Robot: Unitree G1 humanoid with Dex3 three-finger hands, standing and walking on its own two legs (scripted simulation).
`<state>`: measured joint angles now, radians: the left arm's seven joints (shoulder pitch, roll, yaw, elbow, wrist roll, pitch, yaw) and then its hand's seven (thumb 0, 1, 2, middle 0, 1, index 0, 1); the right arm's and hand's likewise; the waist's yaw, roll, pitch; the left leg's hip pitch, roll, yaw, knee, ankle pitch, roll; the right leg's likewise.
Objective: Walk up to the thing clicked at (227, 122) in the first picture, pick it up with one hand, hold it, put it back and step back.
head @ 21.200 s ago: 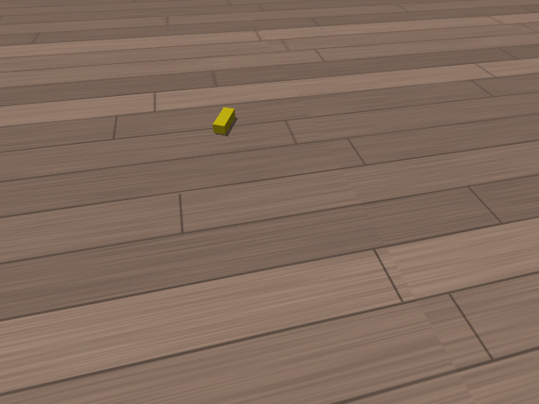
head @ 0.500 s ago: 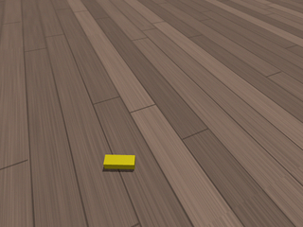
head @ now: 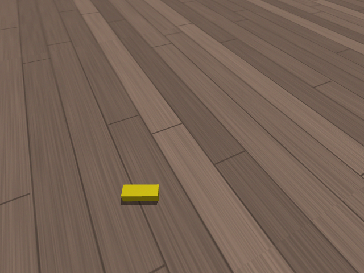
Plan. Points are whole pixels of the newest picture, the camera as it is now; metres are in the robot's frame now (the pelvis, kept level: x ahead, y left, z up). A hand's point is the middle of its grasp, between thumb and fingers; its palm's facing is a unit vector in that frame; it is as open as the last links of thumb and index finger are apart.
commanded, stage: stand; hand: left
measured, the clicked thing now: (140, 192) +0.73 +0.23 -0.75
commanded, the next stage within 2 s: walk up in 0.46 s
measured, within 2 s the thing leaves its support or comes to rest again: neither
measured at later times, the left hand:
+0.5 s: hand out of the picture +0.09 +0.25 -0.16, palm faces -0.04 -0.94 -0.34, open 7.4 cm
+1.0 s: hand (70, 269) +0.20 +0.28 -0.17, palm faces -0.04 -0.95 -0.32, open 7.4 cm
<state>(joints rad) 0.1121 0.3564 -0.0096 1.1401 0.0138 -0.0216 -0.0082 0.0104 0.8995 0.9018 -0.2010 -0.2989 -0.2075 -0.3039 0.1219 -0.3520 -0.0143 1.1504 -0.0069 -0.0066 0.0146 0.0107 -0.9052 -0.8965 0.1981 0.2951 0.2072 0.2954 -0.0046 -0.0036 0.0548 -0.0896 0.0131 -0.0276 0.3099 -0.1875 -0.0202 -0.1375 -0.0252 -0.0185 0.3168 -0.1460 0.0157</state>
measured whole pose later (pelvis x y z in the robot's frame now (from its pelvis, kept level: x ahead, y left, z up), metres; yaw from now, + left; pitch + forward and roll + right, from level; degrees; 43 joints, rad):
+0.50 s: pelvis +0.01 +0.00 +0.00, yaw +0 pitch -1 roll +0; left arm 0.12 0.36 0.01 1.11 0.02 -0.02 -0.02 0.01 0.90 0.90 -0.20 -0.30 -0.21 -0.30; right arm 0.13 -0.36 -0.01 1.11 -0.01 -0.02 0.02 0.01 -0.90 -0.90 0.20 0.30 0.21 0.30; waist 0.00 0.00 0.04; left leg -0.10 0.02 -0.03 0.36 -0.26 -0.01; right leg -0.15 -0.01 -0.02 0.37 -0.22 0.00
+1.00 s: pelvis +0.13 +0.01 -0.01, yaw +1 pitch -4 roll +1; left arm 0.21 0.42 0.05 0.91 0.01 0.01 -0.06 0.01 0.90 0.90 -0.20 -0.30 -0.20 -0.30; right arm 0.34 -0.37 -0.06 0.90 -0.01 -0.07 0.01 0.01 -0.90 -0.90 0.20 0.30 0.21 0.30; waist -0.01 -0.06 0.14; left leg 0.06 -0.02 0.02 0.38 -0.37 0.01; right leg -0.47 -0.03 0.03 0.73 -0.23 -0.03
